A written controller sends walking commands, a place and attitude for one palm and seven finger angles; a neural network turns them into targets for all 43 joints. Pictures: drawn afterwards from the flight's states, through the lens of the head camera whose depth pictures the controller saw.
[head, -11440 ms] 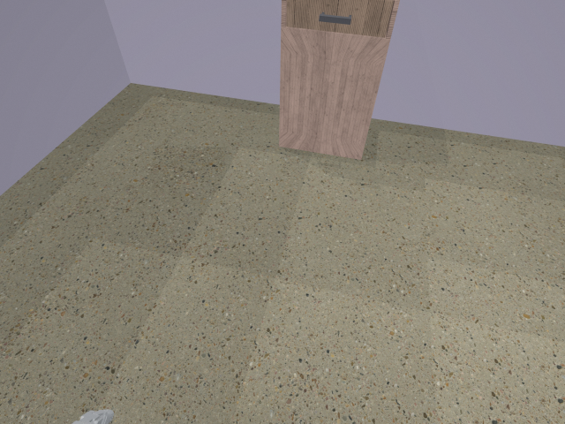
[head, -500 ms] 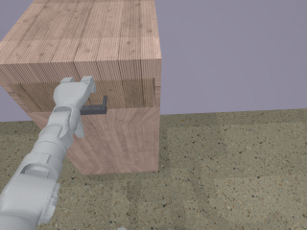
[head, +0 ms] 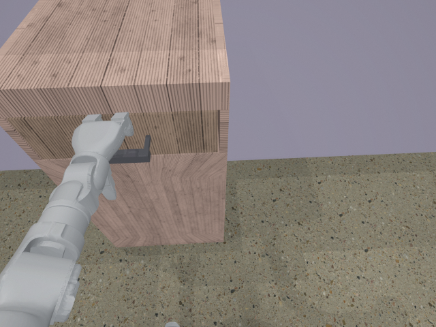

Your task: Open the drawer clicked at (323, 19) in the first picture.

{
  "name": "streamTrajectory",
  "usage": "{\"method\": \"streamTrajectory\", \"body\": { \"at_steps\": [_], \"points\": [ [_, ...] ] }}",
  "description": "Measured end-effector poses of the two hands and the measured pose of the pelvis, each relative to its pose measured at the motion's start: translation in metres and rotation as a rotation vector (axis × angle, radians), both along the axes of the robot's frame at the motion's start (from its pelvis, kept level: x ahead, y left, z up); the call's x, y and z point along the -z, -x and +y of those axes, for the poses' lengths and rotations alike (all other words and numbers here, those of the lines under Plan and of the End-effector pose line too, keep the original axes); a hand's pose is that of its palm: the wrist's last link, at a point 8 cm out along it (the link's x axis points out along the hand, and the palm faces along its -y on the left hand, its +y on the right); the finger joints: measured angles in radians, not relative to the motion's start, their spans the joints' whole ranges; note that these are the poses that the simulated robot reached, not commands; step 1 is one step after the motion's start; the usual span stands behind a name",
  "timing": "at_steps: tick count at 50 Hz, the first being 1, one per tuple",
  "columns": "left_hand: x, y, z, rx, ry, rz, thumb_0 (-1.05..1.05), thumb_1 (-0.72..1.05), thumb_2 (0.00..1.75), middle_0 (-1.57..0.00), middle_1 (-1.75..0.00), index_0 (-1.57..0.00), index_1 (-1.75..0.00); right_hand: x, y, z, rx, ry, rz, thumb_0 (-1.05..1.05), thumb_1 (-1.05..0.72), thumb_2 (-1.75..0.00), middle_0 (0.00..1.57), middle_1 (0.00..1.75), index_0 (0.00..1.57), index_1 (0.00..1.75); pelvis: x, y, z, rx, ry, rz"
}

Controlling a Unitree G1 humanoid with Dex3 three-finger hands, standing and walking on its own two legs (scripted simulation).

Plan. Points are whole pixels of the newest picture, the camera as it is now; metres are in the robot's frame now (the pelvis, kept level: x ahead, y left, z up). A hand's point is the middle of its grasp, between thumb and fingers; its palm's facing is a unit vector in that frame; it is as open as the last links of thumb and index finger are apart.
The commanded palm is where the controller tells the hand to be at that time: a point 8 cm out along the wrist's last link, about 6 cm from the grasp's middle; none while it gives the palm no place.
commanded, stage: lower the fingers behind the handle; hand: left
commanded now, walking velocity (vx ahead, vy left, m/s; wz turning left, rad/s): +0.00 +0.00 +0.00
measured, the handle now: (120, 148) +0.49 +0.21 +0.00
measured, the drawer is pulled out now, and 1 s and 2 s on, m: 0.00 0.00 0.00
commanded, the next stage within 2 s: close the thumb around the handle in 1.40 s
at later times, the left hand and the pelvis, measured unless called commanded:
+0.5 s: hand (119, 163) +0.45 +0.21 +0.01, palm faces -0.06 -0.04 -1.00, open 13.8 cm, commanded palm +0.43 +0.21 +0.07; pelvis -0.01 +0.01 -0.01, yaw -1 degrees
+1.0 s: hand (123, 172) +0.45 +0.20 -0.02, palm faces -0.06 -0.04 -1.00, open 13.8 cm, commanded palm +0.43 +0.20 +0.03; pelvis -0.01 +0.00 -0.03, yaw -1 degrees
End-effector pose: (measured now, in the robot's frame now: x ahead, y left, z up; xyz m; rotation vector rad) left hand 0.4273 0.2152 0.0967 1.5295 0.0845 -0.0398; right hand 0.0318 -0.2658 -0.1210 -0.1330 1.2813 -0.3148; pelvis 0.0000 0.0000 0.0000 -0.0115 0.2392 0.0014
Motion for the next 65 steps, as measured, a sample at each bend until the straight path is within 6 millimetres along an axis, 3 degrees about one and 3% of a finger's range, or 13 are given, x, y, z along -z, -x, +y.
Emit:
{"method": "streamTrajectory", "body": {
  "at_steps": [13, 38, 48, 65],
  "points": [
    [0.02, -0.001, -0.003, 0.012, -0.001, -0.031, 0.0, -0.48, 0.3, -0.32, -1.2, -0.32, -1.2, 0.005, 0.004, 0.001, -0.003, 0.015, 0.012, 0.0, -0.91, -0.9, 0.2, 0.3, 0.2, 0.3, 0.008, 0.005, 0.004, -0.002, 0.008, 0.036],
    [0.05, -0.001, -0.012, 0.009, -0.012, -0.029, 0.0, -0.48, 0.3, -0.32, -1.2, -0.32, -1.2, 0.017, 0.034, 0.006, 0.028, 0.018, 0.057, 0.0, -0.91, -0.9, 0.2, 0.3, 0.2, 0.3, 0.02, 0.013, 0.005, 0.008, 0.016, 0.082],
    [0.061, -0.001, -0.01, -0.004, -0.007, -0.011, 0.0, -0.48, 0.3, -0.32, -1.2, -0.32, -1.2, 0.02, 0.036, 0.003, 0.031, 0.032, 0.058, 0.0, -0.91, -0.9, 0.2, 0.3, 0.21, 0.3, 0.024, 0.015, 0.004, 0.012, 0.018, 0.099],
    [0.061, 0.004, -0.01, -0.008, -0.008, -0.034, 0.0, -0.48, 0.3, -0.3, -1.2, -0.32, -1.2, 0.023, 0.029, 0.008, 0.022, 0.019, 0.047, 0.0, -0.91, -0.9, 0.2, 0.3, 0.2, 0.3, 0.026, 0.014, 0.006, 0.011, 0.02, 0.097]
  ]
}}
